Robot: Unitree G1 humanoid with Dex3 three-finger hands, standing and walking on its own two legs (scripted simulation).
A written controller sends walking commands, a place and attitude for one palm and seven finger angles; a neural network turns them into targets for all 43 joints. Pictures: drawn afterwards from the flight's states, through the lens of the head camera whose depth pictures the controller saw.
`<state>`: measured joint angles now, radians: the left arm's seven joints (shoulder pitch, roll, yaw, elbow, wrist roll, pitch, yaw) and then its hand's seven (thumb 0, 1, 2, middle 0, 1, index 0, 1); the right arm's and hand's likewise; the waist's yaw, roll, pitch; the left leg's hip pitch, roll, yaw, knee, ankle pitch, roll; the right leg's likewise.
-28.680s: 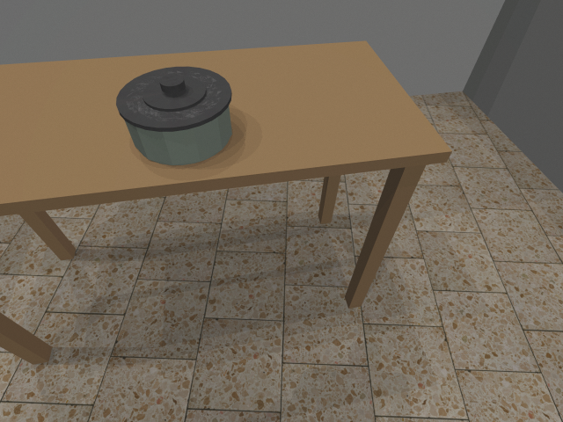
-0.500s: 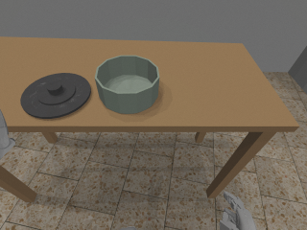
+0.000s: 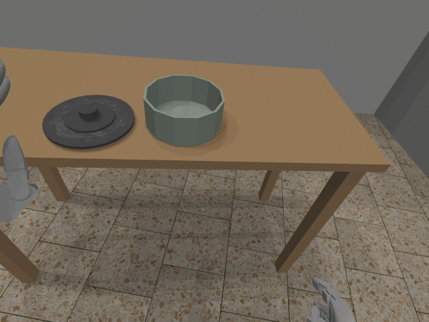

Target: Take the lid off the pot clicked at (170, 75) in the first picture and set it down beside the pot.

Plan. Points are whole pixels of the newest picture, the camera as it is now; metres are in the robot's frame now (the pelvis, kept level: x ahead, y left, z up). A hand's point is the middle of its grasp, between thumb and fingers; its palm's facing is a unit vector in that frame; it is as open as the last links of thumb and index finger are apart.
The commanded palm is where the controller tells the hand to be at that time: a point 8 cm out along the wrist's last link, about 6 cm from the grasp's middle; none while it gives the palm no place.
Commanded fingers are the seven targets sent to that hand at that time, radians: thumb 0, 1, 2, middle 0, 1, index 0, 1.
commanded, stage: step back with the hand held close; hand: left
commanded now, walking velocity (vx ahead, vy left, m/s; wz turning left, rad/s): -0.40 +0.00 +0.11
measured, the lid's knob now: (88, 111) +0.55 +0.36 +0.07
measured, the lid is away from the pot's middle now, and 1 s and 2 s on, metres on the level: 0.23 0.23 0.23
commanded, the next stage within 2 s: stop stepping back and stand still in 0.08 s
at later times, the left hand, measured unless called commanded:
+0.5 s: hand out of the picture +0.02 +0.25 +0.28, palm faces +0.47 -0.78 -0.42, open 7.4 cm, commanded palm -0.01 +0.30 +0.26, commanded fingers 0.00 0.90 0.90 -0.20 -0.30 -0.20 -0.30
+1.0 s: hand out of the picture +0.01 +0.30 +0.27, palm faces +0.58 -0.74 -0.34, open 7.4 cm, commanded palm none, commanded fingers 0.00 0.90 0.90 -0.20 -0.30 -0.20 -0.30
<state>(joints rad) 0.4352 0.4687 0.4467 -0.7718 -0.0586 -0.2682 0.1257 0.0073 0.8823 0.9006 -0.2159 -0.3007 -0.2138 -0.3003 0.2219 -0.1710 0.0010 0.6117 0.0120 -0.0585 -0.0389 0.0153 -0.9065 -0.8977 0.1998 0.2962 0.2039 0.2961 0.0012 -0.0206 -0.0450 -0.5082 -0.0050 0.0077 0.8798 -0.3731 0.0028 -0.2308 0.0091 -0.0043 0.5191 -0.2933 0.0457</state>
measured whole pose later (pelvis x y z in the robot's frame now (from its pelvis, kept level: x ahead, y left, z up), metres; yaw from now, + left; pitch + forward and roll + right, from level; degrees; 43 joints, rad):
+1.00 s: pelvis -0.17 +0.04 +0.00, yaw +4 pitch +0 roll -1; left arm 0.34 0.42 0.48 -0.58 -0.05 -0.25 0.15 0.00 0.88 0.90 -0.21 -0.30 -0.21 -0.30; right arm 0.31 -0.24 -0.03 0.66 0.02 -0.10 -0.05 0.02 -0.91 -0.90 0.20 0.30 0.20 0.30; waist 0.00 0.02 -0.08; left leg -0.31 0.05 0.02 0.58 -0.30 0.05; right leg -0.24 0.01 -0.07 0.59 -0.35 -0.03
